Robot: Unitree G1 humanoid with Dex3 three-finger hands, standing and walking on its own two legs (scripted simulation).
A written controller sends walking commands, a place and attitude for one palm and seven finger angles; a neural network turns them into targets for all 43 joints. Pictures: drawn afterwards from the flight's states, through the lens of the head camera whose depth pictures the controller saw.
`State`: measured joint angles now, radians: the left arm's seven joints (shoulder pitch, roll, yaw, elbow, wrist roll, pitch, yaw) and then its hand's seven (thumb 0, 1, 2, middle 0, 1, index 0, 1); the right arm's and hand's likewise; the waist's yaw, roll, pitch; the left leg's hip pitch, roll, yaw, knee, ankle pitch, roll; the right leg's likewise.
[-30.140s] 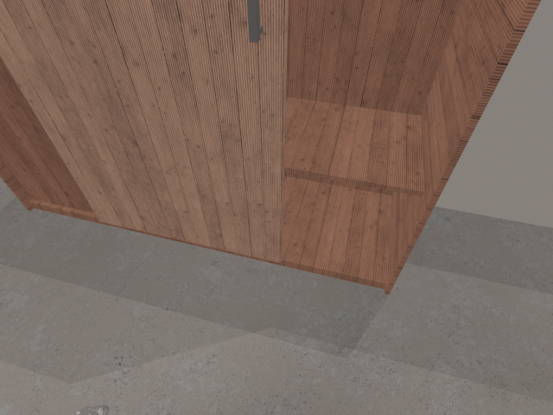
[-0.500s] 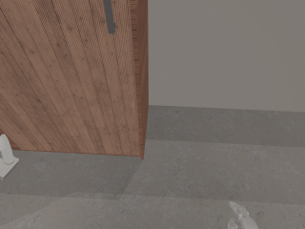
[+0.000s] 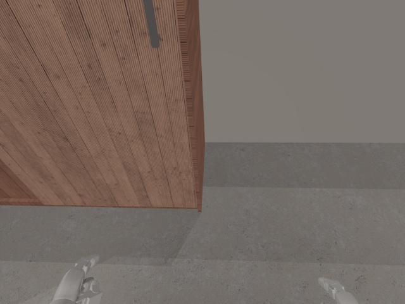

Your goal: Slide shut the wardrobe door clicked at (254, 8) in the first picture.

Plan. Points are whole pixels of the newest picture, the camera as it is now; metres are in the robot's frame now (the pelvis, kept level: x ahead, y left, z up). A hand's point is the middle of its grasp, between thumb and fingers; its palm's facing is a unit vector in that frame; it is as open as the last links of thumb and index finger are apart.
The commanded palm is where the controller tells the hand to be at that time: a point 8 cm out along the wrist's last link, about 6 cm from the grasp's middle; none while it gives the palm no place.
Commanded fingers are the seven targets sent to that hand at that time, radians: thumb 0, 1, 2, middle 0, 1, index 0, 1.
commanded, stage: let the arm hang, fingers relaxed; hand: left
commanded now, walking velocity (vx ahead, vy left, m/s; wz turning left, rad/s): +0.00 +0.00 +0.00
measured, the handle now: (151, 9) +0.72 +0.16 +0.29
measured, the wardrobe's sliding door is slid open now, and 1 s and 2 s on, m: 0.00 0.00 0.00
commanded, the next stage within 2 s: look to check the result in 0.90 s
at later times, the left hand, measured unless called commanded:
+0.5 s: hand out of the picture -0.02 +0.23 -0.15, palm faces +0.00 -0.96 -0.29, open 7.4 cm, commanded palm none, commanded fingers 0.00 0.90 0.90 -0.20 -0.30 -0.20 -0.30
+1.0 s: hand out of the picture +0.10 +0.23 -0.14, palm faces -0.02 -0.95 -0.31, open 7.4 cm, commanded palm none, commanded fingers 0.00 0.90 0.90 -0.20 -0.30 -0.20 -0.30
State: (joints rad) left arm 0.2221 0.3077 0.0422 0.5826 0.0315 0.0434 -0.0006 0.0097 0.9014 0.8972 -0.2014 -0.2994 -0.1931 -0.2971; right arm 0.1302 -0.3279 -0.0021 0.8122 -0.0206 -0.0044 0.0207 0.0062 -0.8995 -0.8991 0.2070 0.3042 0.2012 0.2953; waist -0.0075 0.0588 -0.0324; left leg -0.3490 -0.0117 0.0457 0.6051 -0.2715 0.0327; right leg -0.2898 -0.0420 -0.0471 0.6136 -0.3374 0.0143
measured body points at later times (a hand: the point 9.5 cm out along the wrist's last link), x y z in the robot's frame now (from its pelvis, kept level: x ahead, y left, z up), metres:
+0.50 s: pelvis -0.01 +0.00 +0.02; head +0.01 +0.00 +0.46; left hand -0.02 +0.28 -0.13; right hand +0.00 -0.25 -0.14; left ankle +0.03 +0.10 -0.73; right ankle -0.01 -0.13 -0.73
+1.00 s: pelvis +0.01 -0.01 +0.02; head +0.02 -0.01 +0.47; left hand +0.10 +0.28 -0.11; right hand +0.09 -0.30 -0.11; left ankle +0.03 +0.10 -0.73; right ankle -0.01 -0.13 -0.73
